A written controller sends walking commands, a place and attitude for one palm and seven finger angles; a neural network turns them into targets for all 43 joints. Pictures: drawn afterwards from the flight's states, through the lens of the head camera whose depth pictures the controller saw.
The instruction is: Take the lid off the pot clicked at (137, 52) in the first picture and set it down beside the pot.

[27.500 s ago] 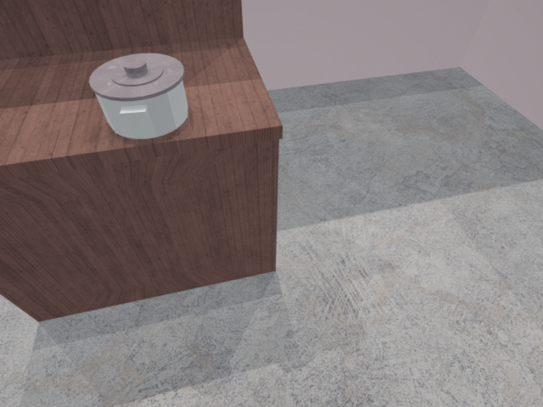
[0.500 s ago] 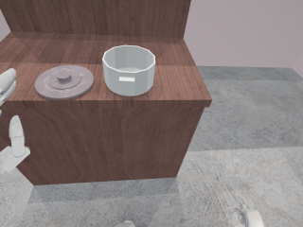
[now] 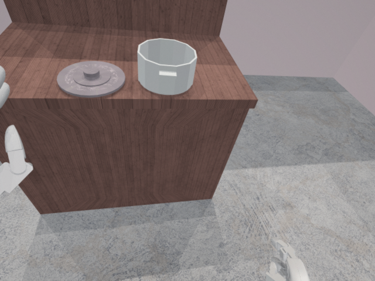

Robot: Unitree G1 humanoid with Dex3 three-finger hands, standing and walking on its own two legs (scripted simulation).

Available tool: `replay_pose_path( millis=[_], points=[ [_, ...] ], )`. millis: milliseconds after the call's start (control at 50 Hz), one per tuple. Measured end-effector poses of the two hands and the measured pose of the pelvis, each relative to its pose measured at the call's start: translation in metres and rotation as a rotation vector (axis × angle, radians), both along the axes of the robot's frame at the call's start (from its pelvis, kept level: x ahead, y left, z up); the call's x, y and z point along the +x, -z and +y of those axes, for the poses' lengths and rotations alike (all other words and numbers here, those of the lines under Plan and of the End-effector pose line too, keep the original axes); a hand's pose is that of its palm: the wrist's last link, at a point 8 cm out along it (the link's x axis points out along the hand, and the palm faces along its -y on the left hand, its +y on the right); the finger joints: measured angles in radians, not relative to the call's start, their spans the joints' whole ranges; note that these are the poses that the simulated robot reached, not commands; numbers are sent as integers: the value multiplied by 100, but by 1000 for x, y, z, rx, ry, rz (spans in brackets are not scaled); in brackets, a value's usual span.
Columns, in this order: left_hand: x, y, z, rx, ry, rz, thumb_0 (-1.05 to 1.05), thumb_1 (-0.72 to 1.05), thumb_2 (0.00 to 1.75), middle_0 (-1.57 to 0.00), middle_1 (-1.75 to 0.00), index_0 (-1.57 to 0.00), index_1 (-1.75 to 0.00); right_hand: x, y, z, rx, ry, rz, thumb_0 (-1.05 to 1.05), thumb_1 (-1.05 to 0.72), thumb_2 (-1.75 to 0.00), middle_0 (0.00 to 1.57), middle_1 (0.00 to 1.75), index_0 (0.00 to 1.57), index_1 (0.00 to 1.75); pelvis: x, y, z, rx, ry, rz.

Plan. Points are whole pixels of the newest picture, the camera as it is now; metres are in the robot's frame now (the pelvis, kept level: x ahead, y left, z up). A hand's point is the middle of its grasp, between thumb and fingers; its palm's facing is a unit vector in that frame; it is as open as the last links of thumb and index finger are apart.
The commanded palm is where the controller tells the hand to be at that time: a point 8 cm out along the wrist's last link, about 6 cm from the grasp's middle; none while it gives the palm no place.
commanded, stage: stop stepping back and stand still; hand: left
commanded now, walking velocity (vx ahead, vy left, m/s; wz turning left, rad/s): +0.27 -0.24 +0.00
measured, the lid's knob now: (91, 71) +0.70 +0.33 +0.06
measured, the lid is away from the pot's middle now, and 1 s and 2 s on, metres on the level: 0.25 0.25 0.25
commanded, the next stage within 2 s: let the arm hang, fingers relaxed in 1.24 s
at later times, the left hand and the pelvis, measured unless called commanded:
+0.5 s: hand out of the picture +0.19 +0.26 +0.22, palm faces +0.43 -0.82 -0.37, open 7.5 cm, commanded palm +0.11 +0.30 +0.24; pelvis -0.01 +0.02 +0.01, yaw +1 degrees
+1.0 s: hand out of the picture +0.00 +0.20 -0.17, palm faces +0.12 -0.97 -0.20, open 7.1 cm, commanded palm none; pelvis +0.04 +0.01 +0.01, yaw +6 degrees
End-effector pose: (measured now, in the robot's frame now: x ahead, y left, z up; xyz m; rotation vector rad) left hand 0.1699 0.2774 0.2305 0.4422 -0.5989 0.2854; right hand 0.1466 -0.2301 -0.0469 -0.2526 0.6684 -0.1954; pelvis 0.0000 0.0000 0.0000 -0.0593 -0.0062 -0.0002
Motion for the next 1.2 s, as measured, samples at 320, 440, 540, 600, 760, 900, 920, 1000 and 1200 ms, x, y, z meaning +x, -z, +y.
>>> replay_pose_path(
  millis=[320, 440, 540, 600, 760, 900, 920, 1000, 1200],
  points=[
    [-56, -29, 11, 139, -94, 120, 1, 88, 90, -21, -31, -21, -30, -53, 18, 7, 53, 7, 161, 2, -90, -90, 20, 30, 21, 30, -22, -21, 11, 31, -9, 11],
    [-34, -6, 30, -21, -143, 72, 1, 88, 90, -21, -31, -21, -30, -27, 15, 6, 17, 24, 57, 2, -90, -90, 20, 30, 20, 30, -16, -8, 23, 49, -22, -8],
    [-18, -3, 11, 50, -95, 186, 2, 89, 90, -20, -31, -20, -30, -6, 4, 23, 85, -25, -4, 2, -90, -90, 20, 30, 20, 30, -10, -15, 13, 71, -25, 4],
    [-20, -12, -4, 141, -70, 216, 2, 88, 90, -21, -31, -20, -30, 6, 7, 27, 112, -67, 5, 2, -90, -90, 20, 30, 20, 30, -3, -16, 6, 52, -38, 8],
    [-3, 202, 27, -280, -276, 991, 0, 90, 90, -20, -30, -20, -30, 19, 54, 13, 109, -129, 276, 1, -90, -90, 20, 30, 20, 30, 18, -13, 13, 71, -148, 43],
    [-121, 362, -25, -583, -295, 1761, 1, 94, 90, -20, -30, -19, -30, -7, 55, 9, 30, -49, 406, 1, -90, -90, 20, 30, 20, 30, 29, -7, 21, 68, -105, 28],
    [-135, 367, -25, -594, -317, 1818, 0, 96, 90, -20, -30, -20, -30, -15, 56, 8, 23, -38, 441, 1, -91, -90, 20, 30, 20, 30, 31, -7, 19, 75, -100, 28],
    [-174, 365, -26, -612, -371, 1959, 0, 98, 90, -20, -30, -20, -30, -54, 66, 5, 26, -5, 603, 1, -91, -90, 20, 30, 20, 30, 36, -12, 15, 79, -110, 23],
    [-175, 343, -28, -588, -439, 1978, 1, 92, 90, -20, -30, -20, -30, -103, 77, 23, 124, 58, 812, 1, -91, -90, 20, 30, 20, 30, 49, -23, 16, 51, -124, 25]
  ],
)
